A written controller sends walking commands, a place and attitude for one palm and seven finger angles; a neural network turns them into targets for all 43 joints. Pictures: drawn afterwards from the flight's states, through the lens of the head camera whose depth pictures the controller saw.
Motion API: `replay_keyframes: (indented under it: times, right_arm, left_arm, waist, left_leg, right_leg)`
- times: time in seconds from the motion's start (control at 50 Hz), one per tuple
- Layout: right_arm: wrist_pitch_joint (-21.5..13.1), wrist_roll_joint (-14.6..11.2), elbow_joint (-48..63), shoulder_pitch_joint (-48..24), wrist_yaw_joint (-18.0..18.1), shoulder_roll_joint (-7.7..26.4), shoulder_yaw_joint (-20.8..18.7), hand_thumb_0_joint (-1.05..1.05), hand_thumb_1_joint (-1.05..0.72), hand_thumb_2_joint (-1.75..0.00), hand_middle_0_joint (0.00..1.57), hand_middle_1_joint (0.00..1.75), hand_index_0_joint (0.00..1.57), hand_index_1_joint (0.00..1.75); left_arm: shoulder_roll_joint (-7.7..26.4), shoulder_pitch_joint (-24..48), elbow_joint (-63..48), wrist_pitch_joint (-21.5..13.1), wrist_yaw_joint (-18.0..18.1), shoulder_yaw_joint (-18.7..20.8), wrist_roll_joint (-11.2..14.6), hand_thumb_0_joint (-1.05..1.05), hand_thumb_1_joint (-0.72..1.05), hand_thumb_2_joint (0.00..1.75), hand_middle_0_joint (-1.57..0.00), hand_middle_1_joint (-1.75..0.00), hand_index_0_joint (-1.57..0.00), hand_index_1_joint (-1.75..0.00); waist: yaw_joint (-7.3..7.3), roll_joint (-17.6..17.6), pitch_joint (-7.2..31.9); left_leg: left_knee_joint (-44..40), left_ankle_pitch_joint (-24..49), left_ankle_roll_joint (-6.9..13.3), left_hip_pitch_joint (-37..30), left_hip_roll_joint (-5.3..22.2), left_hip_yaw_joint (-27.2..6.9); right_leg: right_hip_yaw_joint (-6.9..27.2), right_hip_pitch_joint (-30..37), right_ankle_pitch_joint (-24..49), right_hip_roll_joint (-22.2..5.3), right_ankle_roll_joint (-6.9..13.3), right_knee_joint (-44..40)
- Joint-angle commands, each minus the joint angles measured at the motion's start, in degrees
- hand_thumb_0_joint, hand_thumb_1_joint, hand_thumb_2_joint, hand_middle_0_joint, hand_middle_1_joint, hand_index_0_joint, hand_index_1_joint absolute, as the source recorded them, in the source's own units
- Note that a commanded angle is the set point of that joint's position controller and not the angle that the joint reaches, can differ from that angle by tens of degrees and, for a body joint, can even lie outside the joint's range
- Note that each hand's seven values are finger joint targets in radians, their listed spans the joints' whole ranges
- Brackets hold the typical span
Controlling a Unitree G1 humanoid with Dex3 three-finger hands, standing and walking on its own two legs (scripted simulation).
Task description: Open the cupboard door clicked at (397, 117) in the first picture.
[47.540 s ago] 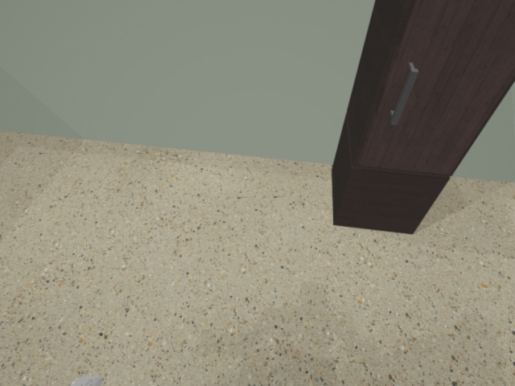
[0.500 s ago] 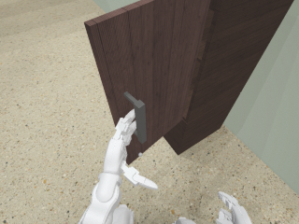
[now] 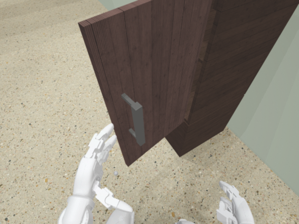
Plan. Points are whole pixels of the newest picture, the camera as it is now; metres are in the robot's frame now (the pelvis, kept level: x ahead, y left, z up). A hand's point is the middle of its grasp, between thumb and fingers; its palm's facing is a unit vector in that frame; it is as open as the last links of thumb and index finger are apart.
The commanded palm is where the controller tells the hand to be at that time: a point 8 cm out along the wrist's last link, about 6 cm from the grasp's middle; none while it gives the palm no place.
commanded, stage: slide the hand sideways off the handle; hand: left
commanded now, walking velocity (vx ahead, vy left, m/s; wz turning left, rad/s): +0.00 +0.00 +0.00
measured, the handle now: (134, 121) +0.37 +0.06 +0.06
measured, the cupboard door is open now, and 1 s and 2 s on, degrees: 100 100 100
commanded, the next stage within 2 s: draw the hand back to the body in 0.18 s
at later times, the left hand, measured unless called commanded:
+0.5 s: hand (91, 178) +0.21 +0.13 +0.09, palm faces -0.09 -0.99 -0.06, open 16.3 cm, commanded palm +0.19 +0.20 +0.10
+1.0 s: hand (38, 172) +0.20 +0.21 +0.15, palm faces +0.17 -0.94 -0.31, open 14.7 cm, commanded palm +0.17 +0.26 +0.18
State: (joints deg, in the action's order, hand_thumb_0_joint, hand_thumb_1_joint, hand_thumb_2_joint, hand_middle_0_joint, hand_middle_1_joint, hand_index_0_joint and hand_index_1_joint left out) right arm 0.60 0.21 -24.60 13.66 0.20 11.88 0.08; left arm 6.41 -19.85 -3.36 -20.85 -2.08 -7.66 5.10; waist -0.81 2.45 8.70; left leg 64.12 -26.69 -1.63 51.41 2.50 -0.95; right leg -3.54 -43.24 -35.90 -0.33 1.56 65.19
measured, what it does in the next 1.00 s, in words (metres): rises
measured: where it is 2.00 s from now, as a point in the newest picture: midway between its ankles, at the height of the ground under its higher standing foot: outside the picture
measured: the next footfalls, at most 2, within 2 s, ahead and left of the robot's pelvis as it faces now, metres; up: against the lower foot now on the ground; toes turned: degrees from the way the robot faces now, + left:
none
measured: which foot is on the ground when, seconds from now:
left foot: down 0.00-1.00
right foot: down 0.00-1.00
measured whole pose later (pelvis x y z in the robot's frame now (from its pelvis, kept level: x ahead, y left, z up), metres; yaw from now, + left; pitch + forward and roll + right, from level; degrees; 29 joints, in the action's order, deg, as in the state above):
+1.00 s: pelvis +0.01 +0.02 +0.06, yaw +0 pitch +4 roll -1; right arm -3.5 -1.3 -26.9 15.1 7.0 12.5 2.9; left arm 16.8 -32.3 -22.1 -2.6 4.5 4.6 3.4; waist 1.5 3.3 5.9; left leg 45.4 -20.2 0.1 29.2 1.9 0.4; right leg -2.7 -20.3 -26.6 -0.4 -0.3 42.9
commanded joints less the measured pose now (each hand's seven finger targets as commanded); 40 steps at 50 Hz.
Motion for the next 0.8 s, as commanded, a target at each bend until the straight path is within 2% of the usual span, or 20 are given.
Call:
replay_keyframes:
  times: [0.0, 0.08, 0.14, 0.22, 0.26, 0.28, 0.32, 0.34, 0.38, 0.42, 0.46, 0.5, 0.56, 0.66, 0.76, 0.78]
  right_arm:
    - [-3.69, -0.26, 9.04, -2.33, 0.81, 5.96, -2.4, 0.0, -0.9, -0.9, 0.2, 0.3, 0.2, 0.3]
    - [-4.31, -0.46, 9.15, -2.59, 1.5, 6.07, -2.67, 0.0, -0.9, -0.9, 0.2, 0.3, 0.2, 0.3]
    - [-5.12, -0.6, 8.89, -2.79, 2.02, 6.48, -2.57, 0.0, -0.9, -0.9, 0.2, 0.3, 0.2, 0.3]
    - [-6.36, -0.6, 8.71, -2.56, 2.34, 6.64, -2.63, 0.0, -0.9, -0.9, 0.2, 0.3, 0.2, 0.3]
    - [-6.63, -0.58, 8.82, -2.68, 2.36, 6.71, -2.64, 0.0, -0.9, -0.9, 0.2, 0.3, 0.2, 0.3]
    - [-6.43, -0.67, 8.96, -2.4, 2.46, 6.79, -2.77, 0.0, -0.9, -0.9, 0.2, 0.3, 0.2, 0.3]
    - [-6.07, -1.08, 9.9, -2.55, 2.66, 6.56, -2.57, 0.0, -0.9, -0.9, 0.2, 0.3, 0.2, 0.3]
    - [-5.84, -1.12, 9.88, -2.53, 2.84, 6.59, -2.53, 0.0, -0.9, -0.9, 0.2, 0.3, 0.2, 0.3]
    - [-5.69, -1.6, 10.07, -2.81, 2.96, 6.08, -2.12, 0.0, -0.9, -0.9, 0.2, 0.3, 0.2, 0.3]
    - [-5.66, -1.84, 9.81, -2.8, 3.26, 6.37, -1.79, 0.0, -0.9, -0.9, 0.2, 0.3, 0.2, 0.3]
    - [-6.11, -2.06, 9.83, -3.08, 3.43, 6.61, -1.55, 0.0, -0.9, -0.9, 0.2, 0.3, 0.2, 0.3]
    - [-6.59, -2.18, 9.53, -2.77, 3.56, 6.93, -1.36, 0.0, -0.9, -0.9, 0.2, 0.3, 0.2, 0.3]
    - [-7.25, -2.36, 9.57, -3.0, 3.87, 7.18, -1.3, 0.0, -0.9, -0.9, 0.2, 0.3, 0.2, 0.3]
    - [-8.46, -2.76, 9.57, -3.28, 4.03, 7.18, -0.9, 0.0, -0.9, -0.9, 0.2, 0.3, 0.2, 0.3]
    - [-9.28, -3.17, 9.21, -3.48, 4.1, 7.15, -0.79, 0.0, -0.9, -0.9, 0.2, 0.3, 0.2, 0.3]
    - [-8.27, -2.31, 9.82, -4.17, 5.91, 6.87, -0.69, 0.0, -0.9, -0.9, 0.2, 0.3, 0.2, 0.3]
  left_arm:
    - [3.32, -0.17, -14.32, -4.68, -2.74, 3.11, 2.04, 0.0, -0.5, 0.3, -0.15, -0.3, -0.15, -0.3]
    - [4.9, -2.49, -15.06, -5.11, -4.87, 5.71, 3.79, 0.0, -0.5, 0.3, -0.15, -0.3, -0.15, -0.3]
    - [5.59, 0.51, -16.26, -5.67, -5.92, 5.69, 4.62, 0.0, -0.5, 0.3, -0.15, -0.3, -0.15, -0.3]
    - [4.62, 1.61, -16.2, -5.67, -6.14, 4.29, 4.75, 0.0, -0.5, 0.3, -0.15, -0.3, -0.15, -0.3]
    - [5.45, 1.84, -16.51, -4.91, -5.86, 4.79, 4.57, 0.0, -0.5, 0.3, -0.15, -0.3, -0.15, -0.3]
    - [8.09, 0.54, -17.61, -4.43, -5.46, 7.86, 4.83, 0.0, -0.5, 0.3, -0.15, -0.3, -0.15, -0.3]
    - [9.45, -1.02, -20.71, -2.96, -4.97, 9.14, 4.98, 0.0, -0.5, 0.3, -0.15, -0.3, -0.15, -0.3]
    - [11.18, -1.52, -21.42, -1.99, -4.54, 11.21, 5.22, 0.0, -0.5, 0.3, -0.15, -0.3, -0.15, -0.3]
    - [9.59, -3.11, -22.1, -0.4, -4.46, 10.65, 5.94, 0.0, -0.5, 0.3, -0.15, -0.3, -0.15, -0.3]
    - [9.8, -3.14, -21.28, 0.89, -4.82, 11.47, 6.77, 0.0, -0.5, 0.3, -0.15, -0.3, -0.15, -0.3]
    - [8.95, -3.35, -21.34, 1.61, -5.8, 10.4, 7.16, 0.0, -0.5, 0.3, -0.15, -0.3, -0.15, -0.3]
    - [9.53, -4.09, -20.77, 2.22, -6.94, 11.13, 8.04, 0.0, -0.5, 0.3, -0.15, -0.3, -0.15, -0.3]
    - [11.09, -4.5, -21.01, 2.98, -8.56, 13.14, 9.14, 0.0, -0.5, 0.3, -0.15, -0.3, -0.15, -0.3]
    - [13.3, -3.64, -25.22, 3.51, -9.83, 15.78, 10.66, 0.0, -0.5, 0.3, -0.15, -0.3, -0.15, -0.3]
    - [14.42, -6.36, -26.71, 5.83, -10.97, 18.13, 11.89, 0.0, -0.32, 0.37, -0.16, -0.3, -0.16, -0.3]
    - [21.26, -6.41, -31.99, 8.01, -3.1, 18.96, 3.41, 0.0, -0.29, 0.39, -0.16, -0.3, -0.16, -0.3]
  waist:
    - [-0.78, -3.71, 11.86]
    - [-0.63, -4.38, 11.68]
    - [-1.49, -3.72, 9.76]
    - [-1.54, -2.62, 10.47]
    - [-1.28, -3.13, 11.32]
    - [-0.18, -3.11, 12.48]
    - [0.56, -1.96, 13.17]
    - [1.02, -1.96, 13.81]
    - [0.58, -1.59, 11.69]
    - [0.01, -3.15, 8.97]
    - [-0.55, -2.42, 7.26]
    - [-0.64, -2.87, 5.77]
    - [-0.31, -3.08, 5.12]
    - [0.36, 0.67, 4.97]
    - [0.97, 0.27, 5.08]
    - [4.26, -0.32, 5.19]
  left_leg:
    - [-4.95, 13.99, 2.79, -12.92, -2.64, 0.27]
    - [-3.85, 12.84, 2.74, -11.24, -2.71, 0.41]
    - [-3.25, 10.62, 2.88, -10.24, -2.61, 0.11]
    - [-2.89, 9.39, 2.92, -10.35, -2.51, -0.23]
    - [-2.78, 9.0, 2.97, -9.85, -2.42, -0.21]
    - [-3.54, 9.24, 2.87, -10.29, -2.36, -0.06]
    - [-5.6, 10.45, 3.08, -12.84, -2.56, 0.36]
    - [-6.16, 11.34, 3.14, -13.26, -2.56, 0.38]
    - [-7.87, 11.02, 3.05, -14.84, -2.64, 0.65]
    - [-9.1, 9.95, 3.02, -15.11, -2.62, 0.42]
    - [-10.22, 9.48, 3.07, -16.26, -2.55, 0.2]
    - [-11.42, 8.95, 2.98, -17.01, -2.56, -0.18]
    - [-12.46, 8.59, 3.03, -17.84, -2.64, -0.2]
    - [-15.1, 9.36, 2.94, -21.37, -2.6, -0.61]
    - [-17.29, 12.49, 2.94, -24.25, -2.41, -1.02]
    - [-20.0, 12.51, 3.14, -25.97, -2.05, 0.66]
  right_leg:
    - [2.76, 2.41, 29.19, 0.84, -1.38, -10.98]
    - [3.63, 2.12, 28.68, 0.6, -1.85, -11.03]
    - [3.8, -0.19, 23.53, 0.87, -1.59, -11.37]
    - [3.39, -2.39, 19.75, 1.01, -1.26, -10.86]
    - [3.87, -1.86, 18.82, 0.89, -1.32, -11.18]
    - [4.05, -0.23, 18.62, 0.96, -1.21, -11.61]
    - [3.6, 2.26, 19.88, 1.24, -1.14, -12.75]
    - [3.67, 4.08, 20.66, 1.36, -1.1, -13.28]
    - [3.15, 4.5, 21.19, 1.44, -1.46, -14.88]
    - [2.69, 4.83, 20.02, 1.67, -1.68, -16.44]
    - [2.22, 4.41, 19.1, 1.79, -1.74, -17.42]
    - [1.75, 4.83, 18.42, 1.94, -1.71, -18.3]
    - [1.93, 5.82, 17.4, 1.9, -1.8, -19.83]
    - [0.82, 7.41, 17.61, 2.31, -1.38, -20.73]
    - [-0.25, 10.33, 22.02, 2.58, -1.4, -21.61]
    - [3.15, 10.78, 21.87, 1.09, -0.7, -26.11]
